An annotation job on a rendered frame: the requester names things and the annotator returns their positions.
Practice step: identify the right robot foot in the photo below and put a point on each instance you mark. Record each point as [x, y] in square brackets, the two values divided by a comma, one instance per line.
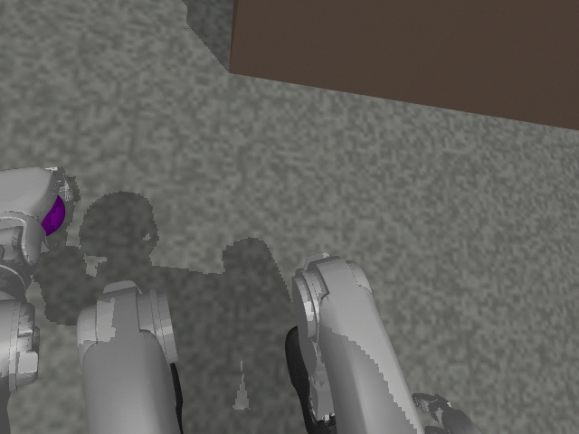
[299, 379]

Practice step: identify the left robot arm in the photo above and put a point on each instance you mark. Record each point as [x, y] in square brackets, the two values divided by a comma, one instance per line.
[20, 249]

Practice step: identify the ball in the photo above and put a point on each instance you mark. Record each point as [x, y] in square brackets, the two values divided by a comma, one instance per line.
[55, 217]

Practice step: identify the left robot hand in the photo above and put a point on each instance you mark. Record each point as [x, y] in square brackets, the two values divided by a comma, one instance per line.
[33, 191]

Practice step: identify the right robot hand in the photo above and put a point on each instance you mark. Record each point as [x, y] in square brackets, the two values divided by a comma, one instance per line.
[453, 421]

